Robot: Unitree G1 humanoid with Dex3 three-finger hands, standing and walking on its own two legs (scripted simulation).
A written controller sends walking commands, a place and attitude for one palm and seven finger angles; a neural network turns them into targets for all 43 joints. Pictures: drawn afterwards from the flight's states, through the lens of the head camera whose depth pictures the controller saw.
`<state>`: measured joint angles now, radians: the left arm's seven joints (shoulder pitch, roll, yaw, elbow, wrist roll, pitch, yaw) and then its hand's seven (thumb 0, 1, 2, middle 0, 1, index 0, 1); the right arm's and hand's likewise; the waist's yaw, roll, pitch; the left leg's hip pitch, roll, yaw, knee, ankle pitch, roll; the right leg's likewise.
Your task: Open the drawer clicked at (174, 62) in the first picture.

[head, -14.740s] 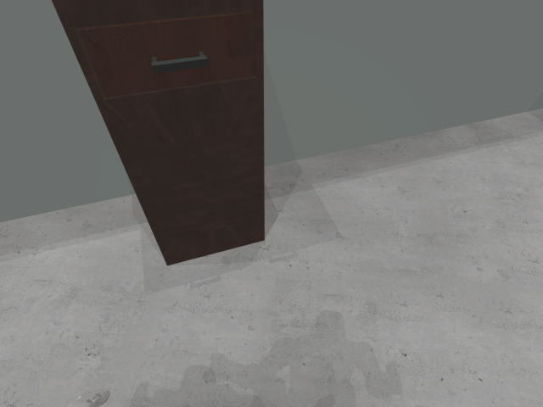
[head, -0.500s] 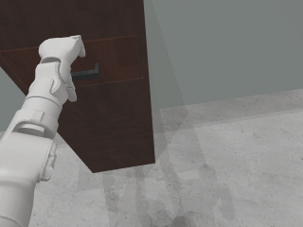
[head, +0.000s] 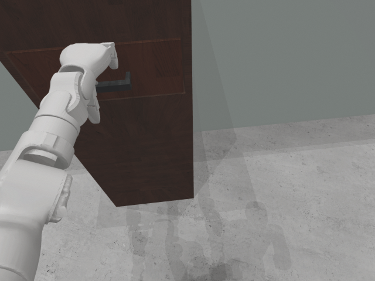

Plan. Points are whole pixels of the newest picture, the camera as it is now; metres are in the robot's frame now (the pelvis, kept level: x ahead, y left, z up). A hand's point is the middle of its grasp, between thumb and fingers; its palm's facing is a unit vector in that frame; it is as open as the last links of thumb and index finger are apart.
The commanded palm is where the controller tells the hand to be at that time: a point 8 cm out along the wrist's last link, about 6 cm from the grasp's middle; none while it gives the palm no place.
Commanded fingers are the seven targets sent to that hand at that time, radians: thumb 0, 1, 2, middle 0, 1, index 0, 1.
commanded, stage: re-aim the fingers above the handle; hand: left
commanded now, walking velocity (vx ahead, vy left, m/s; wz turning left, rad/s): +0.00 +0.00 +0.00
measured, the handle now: (105, 82) +0.55 +0.20 +0.11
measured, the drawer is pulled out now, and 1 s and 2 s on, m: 0.00 0.00 0.00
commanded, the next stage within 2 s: lower the fingers behind the handle in 1.06 s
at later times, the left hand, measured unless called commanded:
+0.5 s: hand (57, 95) +0.46 +0.26 +0.16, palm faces -0.14 +0.03 -0.99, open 13.8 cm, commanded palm +0.46 +0.22 +0.22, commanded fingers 0.00 -0.50 0.30 -0.30 -1.20 -0.30 -1.20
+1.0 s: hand (92, 85) +0.49 +0.20 +0.16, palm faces -0.08 +0.00 -1.00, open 13.7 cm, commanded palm +0.46 +0.21 +0.22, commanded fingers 0.00 -0.50 0.30 -0.30 -1.20 -0.30 -1.20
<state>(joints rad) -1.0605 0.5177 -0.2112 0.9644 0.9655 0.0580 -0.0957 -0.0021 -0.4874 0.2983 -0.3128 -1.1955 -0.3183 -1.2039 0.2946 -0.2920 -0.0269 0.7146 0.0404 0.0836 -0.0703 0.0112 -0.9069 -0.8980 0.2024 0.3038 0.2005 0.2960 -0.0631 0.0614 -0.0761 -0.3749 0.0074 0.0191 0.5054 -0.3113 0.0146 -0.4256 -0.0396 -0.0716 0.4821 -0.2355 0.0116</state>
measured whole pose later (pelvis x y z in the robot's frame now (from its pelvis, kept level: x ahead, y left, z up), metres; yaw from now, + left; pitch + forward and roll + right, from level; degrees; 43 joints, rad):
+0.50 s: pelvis +0.00 +0.00 +0.00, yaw +0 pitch +8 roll -1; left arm -0.94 0.57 -0.24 0.84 0.94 0.22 -0.16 0.00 -0.49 0.30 -0.32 -1.20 -0.32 -1.21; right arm 0.24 -0.29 0.00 0.68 0.07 0.11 -0.08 0.01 -0.91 -0.90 0.20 0.30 0.20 0.30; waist -0.01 0.06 -0.07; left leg -0.31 0.00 0.02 0.47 -0.31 0.02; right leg -0.36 -0.05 -0.07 0.45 -0.23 0.02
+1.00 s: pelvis +0.00 +0.01 +0.00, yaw -2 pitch +10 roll +0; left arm -0.99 0.49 -0.16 0.93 0.97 0.17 -0.08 0.00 -0.49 0.30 -0.31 -1.20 -0.33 -1.23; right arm 0.33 -0.26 0.01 0.71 0.05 0.14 -0.04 0.01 -0.91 -0.90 0.20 0.30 0.20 0.30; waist -0.07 0.09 -0.10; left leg -0.37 0.00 0.05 0.51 -0.32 0.03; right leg -0.43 -0.05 -0.03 0.49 -0.23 0.03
